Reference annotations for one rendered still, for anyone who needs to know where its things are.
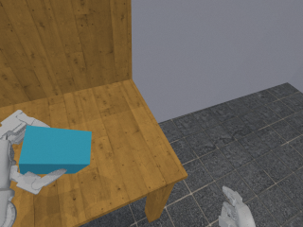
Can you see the robot right hand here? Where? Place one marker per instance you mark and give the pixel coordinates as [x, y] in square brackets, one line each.
[240, 215]

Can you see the left robot forearm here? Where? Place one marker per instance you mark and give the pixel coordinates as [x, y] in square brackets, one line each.
[8, 211]

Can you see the sponge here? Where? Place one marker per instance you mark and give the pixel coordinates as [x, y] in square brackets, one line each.
[45, 150]

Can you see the table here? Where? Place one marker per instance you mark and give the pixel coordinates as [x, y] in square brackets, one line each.
[68, 63]

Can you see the robot left hand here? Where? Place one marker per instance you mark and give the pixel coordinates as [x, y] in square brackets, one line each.
[13, 131]

